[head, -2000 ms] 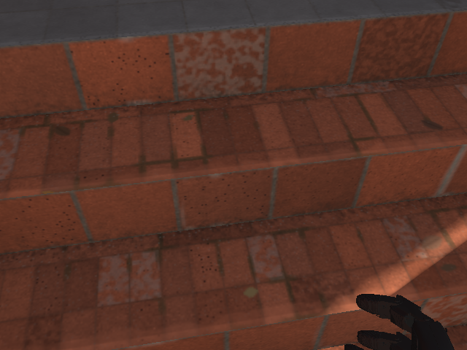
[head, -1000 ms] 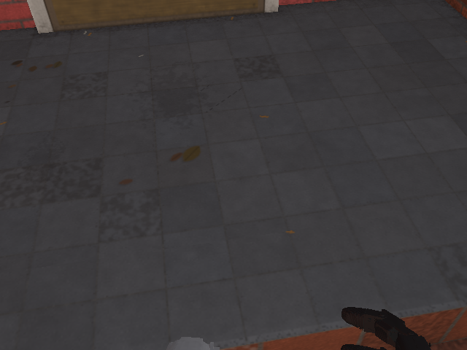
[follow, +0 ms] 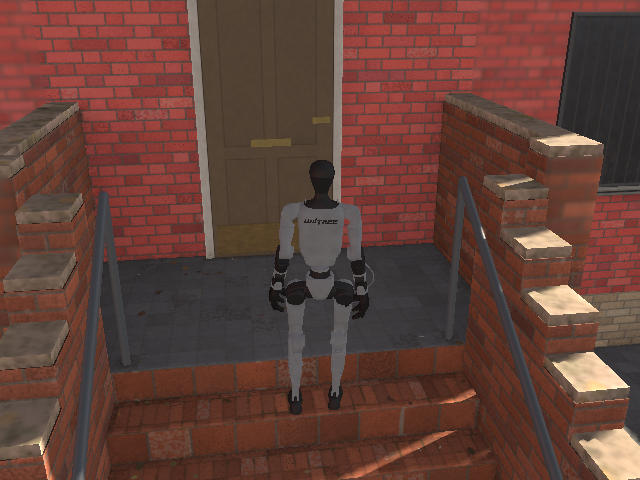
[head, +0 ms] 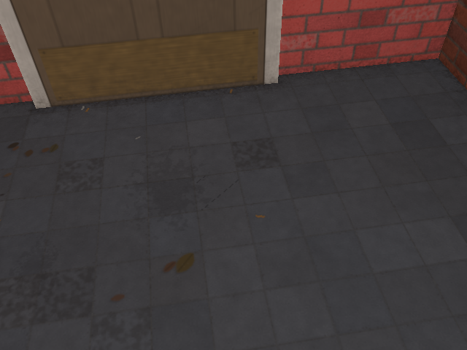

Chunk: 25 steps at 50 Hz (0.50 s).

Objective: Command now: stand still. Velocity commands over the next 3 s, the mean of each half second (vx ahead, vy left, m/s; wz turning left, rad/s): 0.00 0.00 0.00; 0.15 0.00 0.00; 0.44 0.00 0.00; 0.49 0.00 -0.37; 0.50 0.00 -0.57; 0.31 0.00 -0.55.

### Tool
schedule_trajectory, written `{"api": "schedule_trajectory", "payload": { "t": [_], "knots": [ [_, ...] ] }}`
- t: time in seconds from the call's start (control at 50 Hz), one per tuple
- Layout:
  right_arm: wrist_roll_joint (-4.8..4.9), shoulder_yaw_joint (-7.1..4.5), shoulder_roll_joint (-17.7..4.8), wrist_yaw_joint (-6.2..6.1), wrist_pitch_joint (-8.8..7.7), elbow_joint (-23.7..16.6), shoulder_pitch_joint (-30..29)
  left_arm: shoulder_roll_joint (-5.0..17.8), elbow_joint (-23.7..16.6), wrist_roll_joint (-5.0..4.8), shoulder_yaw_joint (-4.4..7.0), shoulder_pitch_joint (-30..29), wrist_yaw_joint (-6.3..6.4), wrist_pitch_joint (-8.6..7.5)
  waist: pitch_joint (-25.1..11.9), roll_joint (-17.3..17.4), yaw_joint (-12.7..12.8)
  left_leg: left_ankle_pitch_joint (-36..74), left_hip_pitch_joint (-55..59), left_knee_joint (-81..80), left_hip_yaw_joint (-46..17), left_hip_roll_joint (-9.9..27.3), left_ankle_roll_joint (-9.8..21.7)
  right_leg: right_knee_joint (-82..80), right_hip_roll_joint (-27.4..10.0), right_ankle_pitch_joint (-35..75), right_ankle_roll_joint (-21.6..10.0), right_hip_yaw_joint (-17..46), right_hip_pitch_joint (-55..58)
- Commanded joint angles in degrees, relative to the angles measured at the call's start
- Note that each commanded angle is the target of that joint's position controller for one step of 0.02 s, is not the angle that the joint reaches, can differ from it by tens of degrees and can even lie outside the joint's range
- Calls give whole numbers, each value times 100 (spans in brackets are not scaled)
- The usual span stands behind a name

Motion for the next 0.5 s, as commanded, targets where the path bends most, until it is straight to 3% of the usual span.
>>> {"api": "schedule_trajectory", "payload": {
  "t": [0.02,0.5],
  "knots": [
    [4,15,-246,-9,-30,-93,282,182,-106,8,-71,405,-76,-35,402,-184,1,212,-430,-469,-554,413,337,-665,-829,436,-201,1127,354],
    [17,204,-286,-70,85,198,502,262,338,-7,-226,659,-85,49,710,-106,2,114,-397,-531,-541,515,333,-835,-796,278,-206,1123,429]
  ]
}}
Next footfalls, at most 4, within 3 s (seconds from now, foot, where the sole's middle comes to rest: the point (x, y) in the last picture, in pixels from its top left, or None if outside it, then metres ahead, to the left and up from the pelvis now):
1.08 left None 0.06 0.14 -0.78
1.46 right None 0.37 0.00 -0.59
1.98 left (192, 298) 0.63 0.15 -0.59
2.46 right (302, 231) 0.85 -0.17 -0.59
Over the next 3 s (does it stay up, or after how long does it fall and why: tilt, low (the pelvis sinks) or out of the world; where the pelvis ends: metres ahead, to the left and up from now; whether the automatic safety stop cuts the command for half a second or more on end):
stays up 0.97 -0.16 0.16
